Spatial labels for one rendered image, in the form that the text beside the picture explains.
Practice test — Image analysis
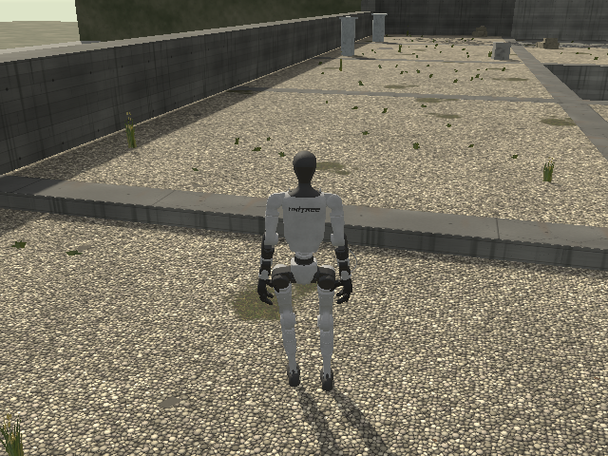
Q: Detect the robot right upper arm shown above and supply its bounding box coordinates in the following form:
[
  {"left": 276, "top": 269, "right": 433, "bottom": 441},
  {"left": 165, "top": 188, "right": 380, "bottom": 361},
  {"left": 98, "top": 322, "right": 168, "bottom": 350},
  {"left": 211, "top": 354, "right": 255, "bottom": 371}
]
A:
[{"left": 324, "top": 193, "right": 345, "bottom": 246}]

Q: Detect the robot left thigh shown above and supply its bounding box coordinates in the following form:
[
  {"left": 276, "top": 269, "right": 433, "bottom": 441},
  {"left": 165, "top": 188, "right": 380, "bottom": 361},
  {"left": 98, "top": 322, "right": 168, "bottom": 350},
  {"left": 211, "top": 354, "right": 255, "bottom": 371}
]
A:
[{"left": 272, "top": 264, "right": 296, "bottom": 330}]

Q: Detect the left robot forearm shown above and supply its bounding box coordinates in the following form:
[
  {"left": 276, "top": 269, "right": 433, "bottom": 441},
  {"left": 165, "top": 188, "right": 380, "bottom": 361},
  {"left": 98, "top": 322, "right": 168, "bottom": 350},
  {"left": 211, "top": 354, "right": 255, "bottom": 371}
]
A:
[{"left": 258, "top": 232, "right": 275, "bottom": 280}]

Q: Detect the robot left shin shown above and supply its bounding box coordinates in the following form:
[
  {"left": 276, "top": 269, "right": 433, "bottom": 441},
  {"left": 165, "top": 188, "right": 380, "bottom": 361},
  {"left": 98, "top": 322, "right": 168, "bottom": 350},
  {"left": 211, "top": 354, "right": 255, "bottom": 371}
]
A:
[{"left": 280, "top": 313, "right": 297, "bottom": 374}]

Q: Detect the robot left hand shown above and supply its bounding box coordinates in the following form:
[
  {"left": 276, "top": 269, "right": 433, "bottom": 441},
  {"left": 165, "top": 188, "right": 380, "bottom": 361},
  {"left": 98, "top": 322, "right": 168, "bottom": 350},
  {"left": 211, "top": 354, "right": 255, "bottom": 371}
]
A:
[{"left": 257, "top": 278, "right": 279, "bottom": 305}]

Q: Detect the right robot forearm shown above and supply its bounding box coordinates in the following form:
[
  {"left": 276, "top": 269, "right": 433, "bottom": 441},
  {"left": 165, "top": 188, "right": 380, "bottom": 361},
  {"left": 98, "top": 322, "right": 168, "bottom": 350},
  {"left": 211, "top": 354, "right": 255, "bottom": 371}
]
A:
[{"left": 334, "top": 233, "right": 352, "bottom": 280}]

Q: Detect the robot right hand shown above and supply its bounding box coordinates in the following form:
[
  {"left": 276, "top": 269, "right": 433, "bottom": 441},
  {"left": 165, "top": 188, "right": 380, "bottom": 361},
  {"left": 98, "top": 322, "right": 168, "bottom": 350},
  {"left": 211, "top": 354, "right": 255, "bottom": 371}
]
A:
[{"left": 330, "top": 277, "right": 352, "bottom": 304}]

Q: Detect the robot left upper arm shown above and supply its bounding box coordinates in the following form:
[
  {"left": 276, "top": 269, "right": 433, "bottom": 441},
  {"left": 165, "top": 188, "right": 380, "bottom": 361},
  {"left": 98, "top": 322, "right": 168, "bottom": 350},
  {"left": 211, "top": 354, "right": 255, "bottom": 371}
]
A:
[{"left": 264, "top": 192, "right": 285, "bottom": 246}]

